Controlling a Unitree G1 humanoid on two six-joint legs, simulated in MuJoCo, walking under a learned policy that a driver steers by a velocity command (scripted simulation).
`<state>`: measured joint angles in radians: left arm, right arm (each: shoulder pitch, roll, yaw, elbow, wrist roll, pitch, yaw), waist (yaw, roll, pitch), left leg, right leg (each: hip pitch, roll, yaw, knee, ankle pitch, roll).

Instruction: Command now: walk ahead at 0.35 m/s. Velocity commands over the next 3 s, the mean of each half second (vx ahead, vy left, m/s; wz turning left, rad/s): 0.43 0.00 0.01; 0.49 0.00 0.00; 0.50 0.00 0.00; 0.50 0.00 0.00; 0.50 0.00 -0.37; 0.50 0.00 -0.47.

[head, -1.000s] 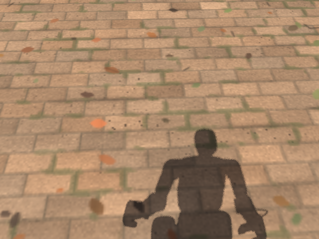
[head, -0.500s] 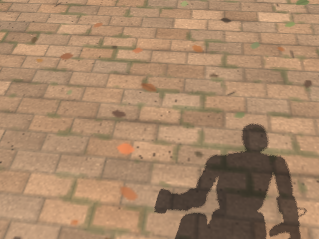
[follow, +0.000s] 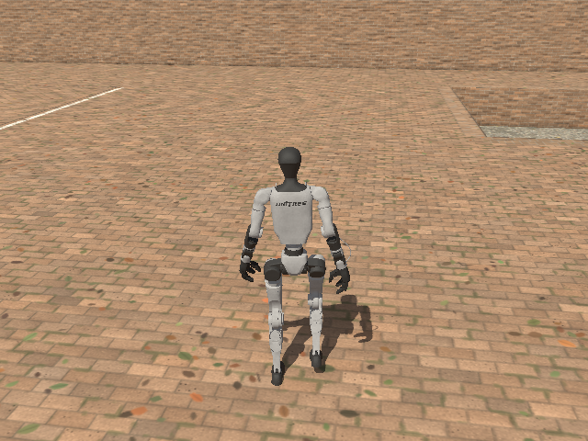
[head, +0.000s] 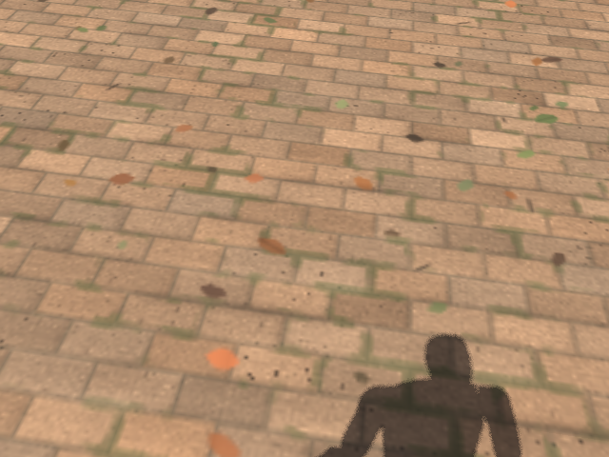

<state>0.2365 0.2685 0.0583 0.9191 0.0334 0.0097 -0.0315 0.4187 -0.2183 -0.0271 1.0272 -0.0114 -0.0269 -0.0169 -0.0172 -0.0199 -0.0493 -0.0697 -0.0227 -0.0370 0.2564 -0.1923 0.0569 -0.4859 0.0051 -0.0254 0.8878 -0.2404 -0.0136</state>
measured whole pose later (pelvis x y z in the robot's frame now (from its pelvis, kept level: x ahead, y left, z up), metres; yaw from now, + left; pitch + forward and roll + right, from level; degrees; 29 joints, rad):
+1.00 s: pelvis +0.45 -0.03 -0.01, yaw -1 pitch -1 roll +1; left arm 0.20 0.22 0.05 0.95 0.04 -0.04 -0.02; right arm 0.35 -0.21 -0.05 1.05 -0.01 -0.09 0.00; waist -0.01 -0.03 0.05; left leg -0.11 -0.09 0.10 0.29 -0.17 0.12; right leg -0.57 -0.10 0.01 1.03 -0.21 -0.05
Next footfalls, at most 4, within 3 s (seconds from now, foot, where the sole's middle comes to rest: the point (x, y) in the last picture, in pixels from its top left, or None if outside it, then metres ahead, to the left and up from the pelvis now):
0.26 right None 0.16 -0.14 -0.79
0.74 left None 0.49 0.02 -0.79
1.32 right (361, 372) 0.80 -0.16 -0.79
1.86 left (290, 278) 1.10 0.02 -0.79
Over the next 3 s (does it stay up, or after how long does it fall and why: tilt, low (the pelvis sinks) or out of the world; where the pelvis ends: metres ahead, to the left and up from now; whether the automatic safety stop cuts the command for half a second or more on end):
stays up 1.56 -0.15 -0.03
